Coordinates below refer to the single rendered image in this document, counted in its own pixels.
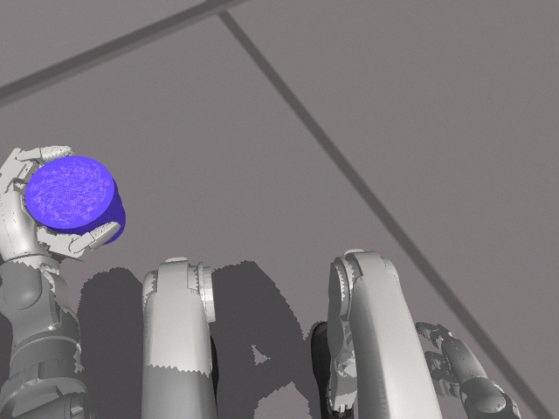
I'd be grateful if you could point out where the left robot hand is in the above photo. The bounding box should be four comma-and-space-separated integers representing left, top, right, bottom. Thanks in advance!
0, 146, 121, 263

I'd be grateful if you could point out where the right robot hand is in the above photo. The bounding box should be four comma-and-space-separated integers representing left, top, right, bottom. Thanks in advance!
415, 322, 488, 400

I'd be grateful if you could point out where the cup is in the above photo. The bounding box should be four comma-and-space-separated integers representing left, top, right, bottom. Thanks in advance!
25, 155, 126, 245

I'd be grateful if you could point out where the left robot arm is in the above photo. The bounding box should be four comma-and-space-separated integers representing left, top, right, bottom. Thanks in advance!
0, 254, 100, 419

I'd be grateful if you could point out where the right robot arm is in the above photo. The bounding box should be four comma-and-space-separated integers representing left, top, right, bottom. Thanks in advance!
459, 377, 521, 419

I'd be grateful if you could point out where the right robot foot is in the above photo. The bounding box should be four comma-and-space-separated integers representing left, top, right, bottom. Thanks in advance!
311, 322, 354, 419

